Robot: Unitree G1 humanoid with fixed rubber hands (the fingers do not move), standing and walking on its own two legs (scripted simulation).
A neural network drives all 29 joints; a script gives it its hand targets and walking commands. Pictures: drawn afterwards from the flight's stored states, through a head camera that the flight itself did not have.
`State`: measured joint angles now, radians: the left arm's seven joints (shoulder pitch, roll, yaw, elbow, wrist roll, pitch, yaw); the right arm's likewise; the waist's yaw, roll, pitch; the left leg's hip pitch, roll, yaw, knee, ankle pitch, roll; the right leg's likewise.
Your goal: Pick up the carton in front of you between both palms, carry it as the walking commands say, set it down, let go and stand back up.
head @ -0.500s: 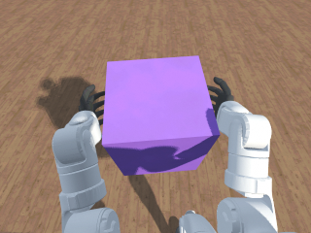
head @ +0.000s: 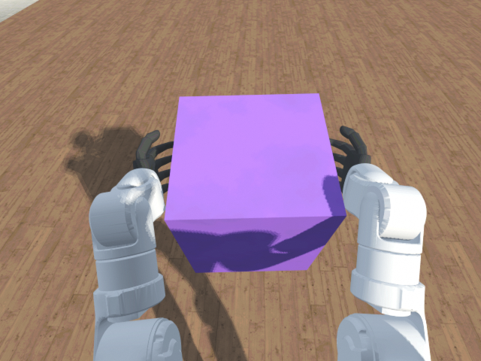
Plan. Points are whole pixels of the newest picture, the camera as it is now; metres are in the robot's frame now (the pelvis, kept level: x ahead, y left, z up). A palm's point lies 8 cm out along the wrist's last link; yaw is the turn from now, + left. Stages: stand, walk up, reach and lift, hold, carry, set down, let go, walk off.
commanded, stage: carry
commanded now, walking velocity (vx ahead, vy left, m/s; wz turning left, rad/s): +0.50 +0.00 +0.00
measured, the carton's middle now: (250, 193) +0.36 -0.01 +0.10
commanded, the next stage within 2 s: none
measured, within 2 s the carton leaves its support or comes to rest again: neither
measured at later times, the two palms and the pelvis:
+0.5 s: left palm (166, 102) +0.67 +0.16 +0.10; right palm (289, 95) +0.68 -0.14 +0.09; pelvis +0.36 -0.01 +0.00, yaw +2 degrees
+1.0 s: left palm (161, 48) +0.96 +0.21 +0.11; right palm (258, 43) +0.96 -0.09 +0.11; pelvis +0.72 +0.06 +0.00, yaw -1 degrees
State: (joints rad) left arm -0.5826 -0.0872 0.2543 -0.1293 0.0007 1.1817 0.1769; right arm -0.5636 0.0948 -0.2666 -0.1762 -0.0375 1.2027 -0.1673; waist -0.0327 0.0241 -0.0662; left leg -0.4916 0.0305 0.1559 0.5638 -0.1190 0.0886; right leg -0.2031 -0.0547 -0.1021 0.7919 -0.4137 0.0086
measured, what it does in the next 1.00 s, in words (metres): walks ahead: right foot, then left foot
